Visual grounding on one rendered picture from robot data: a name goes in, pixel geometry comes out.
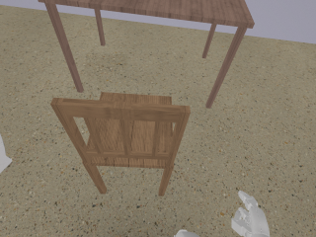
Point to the left robot hand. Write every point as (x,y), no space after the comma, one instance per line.
(4,160)

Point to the right robot hand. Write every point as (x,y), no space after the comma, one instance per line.
(254,221)

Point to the chair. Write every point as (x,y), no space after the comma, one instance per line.
(126,130)

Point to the table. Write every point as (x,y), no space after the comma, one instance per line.
(234,13)

